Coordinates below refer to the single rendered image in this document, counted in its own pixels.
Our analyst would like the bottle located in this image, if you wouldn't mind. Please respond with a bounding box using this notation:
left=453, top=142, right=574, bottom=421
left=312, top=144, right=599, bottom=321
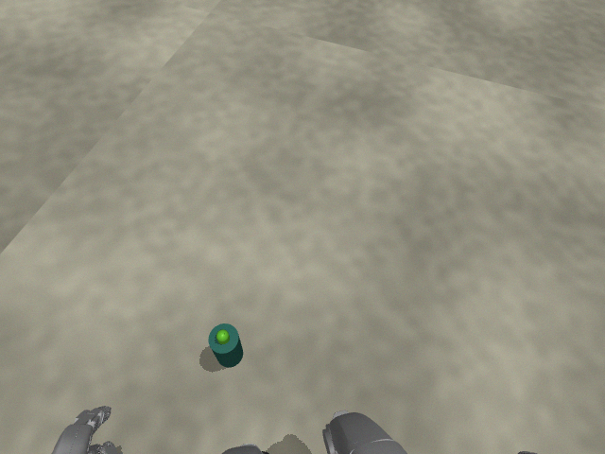
left=208, top=323, right=243, bottom=368

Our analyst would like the left robot hand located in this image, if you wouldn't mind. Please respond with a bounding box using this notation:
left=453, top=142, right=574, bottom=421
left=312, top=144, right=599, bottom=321
left=52, top=406, right=123, bottom=454

